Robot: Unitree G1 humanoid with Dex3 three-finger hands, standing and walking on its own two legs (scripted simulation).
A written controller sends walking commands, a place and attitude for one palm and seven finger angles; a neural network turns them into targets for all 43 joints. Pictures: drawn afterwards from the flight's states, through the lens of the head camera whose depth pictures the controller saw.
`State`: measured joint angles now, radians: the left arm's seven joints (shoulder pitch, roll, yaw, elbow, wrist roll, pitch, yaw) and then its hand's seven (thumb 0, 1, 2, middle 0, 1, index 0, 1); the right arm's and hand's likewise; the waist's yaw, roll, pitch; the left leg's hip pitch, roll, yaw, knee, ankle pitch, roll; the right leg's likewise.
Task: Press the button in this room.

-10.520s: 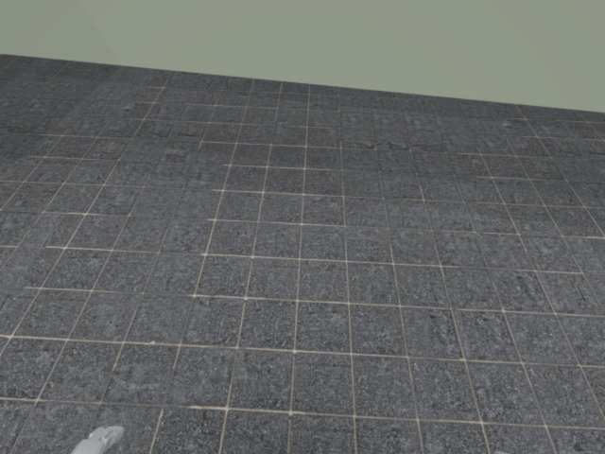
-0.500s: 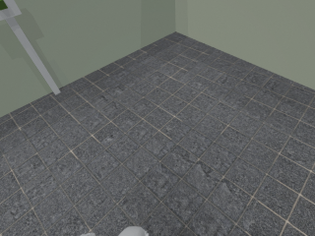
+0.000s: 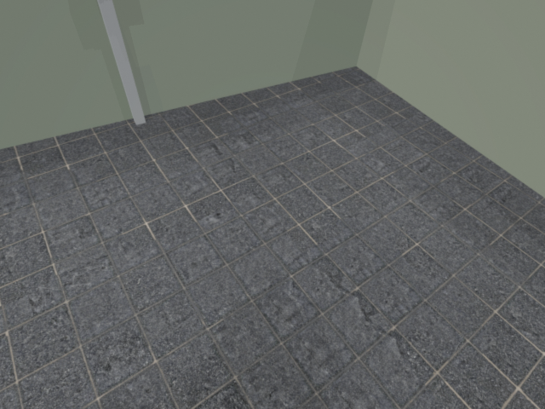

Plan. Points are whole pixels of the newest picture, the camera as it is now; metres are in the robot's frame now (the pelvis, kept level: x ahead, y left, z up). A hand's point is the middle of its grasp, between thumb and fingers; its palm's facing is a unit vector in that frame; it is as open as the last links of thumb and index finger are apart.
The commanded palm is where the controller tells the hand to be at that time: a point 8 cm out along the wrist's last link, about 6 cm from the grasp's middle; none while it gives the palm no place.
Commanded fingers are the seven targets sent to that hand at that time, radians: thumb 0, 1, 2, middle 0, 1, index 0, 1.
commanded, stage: turn or walk to find it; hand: left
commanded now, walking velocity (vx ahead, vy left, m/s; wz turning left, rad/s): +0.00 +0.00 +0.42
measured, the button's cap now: out of the picture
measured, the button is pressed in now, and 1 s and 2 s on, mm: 0 0 0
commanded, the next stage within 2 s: none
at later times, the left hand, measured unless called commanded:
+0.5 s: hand out of the picture -0.02 +0.16 -0.16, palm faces +0.22 -0.94 -0.27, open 7.4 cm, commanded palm none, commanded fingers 0.00 0.90 0.90 -0.20 -0.30 -0.20 -0.30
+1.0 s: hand out of the picture -0.08 +0.23 -0.17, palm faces +0.41 -0.88 -0.25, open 7.4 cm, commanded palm none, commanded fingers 0.00 0.90 0.90 -0.20 -0.30 -0.20 -0.30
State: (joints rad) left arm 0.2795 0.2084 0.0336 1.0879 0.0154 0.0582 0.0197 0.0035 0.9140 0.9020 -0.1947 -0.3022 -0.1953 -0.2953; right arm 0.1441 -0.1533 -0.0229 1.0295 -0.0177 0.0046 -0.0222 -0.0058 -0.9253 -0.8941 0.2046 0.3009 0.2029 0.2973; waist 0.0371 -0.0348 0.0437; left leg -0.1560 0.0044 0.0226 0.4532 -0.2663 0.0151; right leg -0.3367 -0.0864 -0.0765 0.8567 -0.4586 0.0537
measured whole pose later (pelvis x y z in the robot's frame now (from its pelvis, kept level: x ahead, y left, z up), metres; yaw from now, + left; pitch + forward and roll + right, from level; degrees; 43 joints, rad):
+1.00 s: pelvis -0.07 +0.00 +0.00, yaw +23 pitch +0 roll +0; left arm 0.15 0.24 0.05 0.96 0.01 0.05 0.02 0.00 0.91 0.90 -0.19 -0.30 -0.19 -0.30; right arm 0.19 -0.18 -0.04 0.97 -0.02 0.01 0.00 0.00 -0.90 -0.89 0.21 0.30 0.20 0.30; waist -0.01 -0.01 0.07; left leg -0.23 -0.03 0.00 0.44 -0.21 0.04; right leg -0.42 -0.08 -0.02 0.98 -0.43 0.09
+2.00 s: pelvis -0.13 -0.03 +0.00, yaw +49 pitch -1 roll -1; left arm 0.16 0.25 0.06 0.97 0.02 0.05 0.02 0.00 0.91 0.90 -0.19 -0.30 -0.19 -0.30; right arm 0.18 -0.17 -0.03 0.97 -0.02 0.01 0.00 0.00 -0.90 -0.89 0.21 0.30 0.20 0.30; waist 0.01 -0.03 0.06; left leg -0.20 -0.03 -0.01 0.43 -0.22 0.05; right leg -0.45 -0.10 -0.02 1.06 -0.39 0.10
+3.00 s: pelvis -0.17 -0.08 +0.00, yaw +75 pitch +0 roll -2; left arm 0.20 0.26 0.06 0.99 0.02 0.06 0.01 0.00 0.91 0.90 -0.19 -0.30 -0.19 -0.30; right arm 0.15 -0.18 -0.03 0.96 -0.01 0.01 0.00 0.00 -0.90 -0.89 0.20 0.30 0.20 0.30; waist 0.03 -0.03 0.07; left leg -0.17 -0.01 0.01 0.44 -0.26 0.05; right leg -0.47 -0.10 -0.04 1.10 -0.39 0.10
